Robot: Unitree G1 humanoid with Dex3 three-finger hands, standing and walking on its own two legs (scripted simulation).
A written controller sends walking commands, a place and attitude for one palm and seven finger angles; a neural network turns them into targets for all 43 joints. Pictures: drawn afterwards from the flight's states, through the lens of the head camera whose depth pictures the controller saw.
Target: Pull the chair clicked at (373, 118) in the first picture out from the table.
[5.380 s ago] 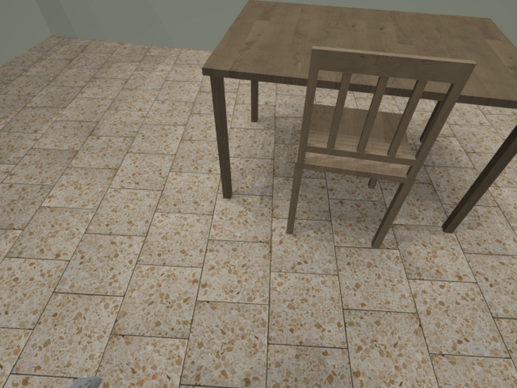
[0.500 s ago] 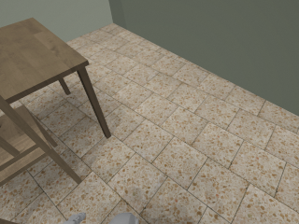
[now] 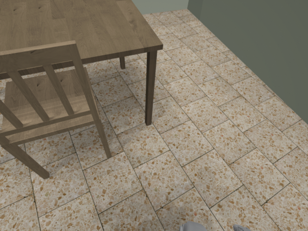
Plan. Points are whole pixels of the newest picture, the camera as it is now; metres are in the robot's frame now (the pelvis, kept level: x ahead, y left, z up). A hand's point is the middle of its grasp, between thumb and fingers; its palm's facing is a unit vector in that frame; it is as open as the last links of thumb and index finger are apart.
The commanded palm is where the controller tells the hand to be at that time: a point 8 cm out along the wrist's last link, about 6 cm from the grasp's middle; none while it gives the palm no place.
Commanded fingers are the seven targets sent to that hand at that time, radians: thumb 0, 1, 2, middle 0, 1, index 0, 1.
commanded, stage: turn to face it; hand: left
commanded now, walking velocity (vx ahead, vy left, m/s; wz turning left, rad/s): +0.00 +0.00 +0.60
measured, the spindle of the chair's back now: (31, 98) +0.53 +0.51 -0.09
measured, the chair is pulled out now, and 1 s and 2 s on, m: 0.00 0.00 0.00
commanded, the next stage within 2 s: take the last steps up to it in 0.52 s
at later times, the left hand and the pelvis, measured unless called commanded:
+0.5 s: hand out of the picture +0.00 +0.18 -0.16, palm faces +0.31 -0.92 -0.24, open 7.4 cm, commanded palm none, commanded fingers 0.00 0.90 0.90 -0.20 -0.30 -0.20 -0.30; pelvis +0.01 -0.03 +0.00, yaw +18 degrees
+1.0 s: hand out of the picture +0.00 +0.21 -0.16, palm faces +0.40 -0.89 -0.20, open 7.4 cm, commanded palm none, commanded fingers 0.00 0.90 0.90 -0.20 -0.30 -0.20 -0.30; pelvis +0.03 +0.02 +0.00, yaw +23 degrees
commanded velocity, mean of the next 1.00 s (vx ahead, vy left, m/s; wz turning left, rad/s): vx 0.12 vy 0.01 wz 0.28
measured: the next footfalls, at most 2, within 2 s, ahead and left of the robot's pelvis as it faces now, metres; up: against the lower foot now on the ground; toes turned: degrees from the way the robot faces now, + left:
right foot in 0.20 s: +0.07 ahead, -0.14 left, +0.00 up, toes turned +4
left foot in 0.58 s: +0.00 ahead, +0.11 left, +0.00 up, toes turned +23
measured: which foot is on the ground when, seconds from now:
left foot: down 0.00-0.18, up 0.20-0.56, down 0.58-1.00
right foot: up 0.00-0.18, down 0.20-0.58, up 0.60-1.00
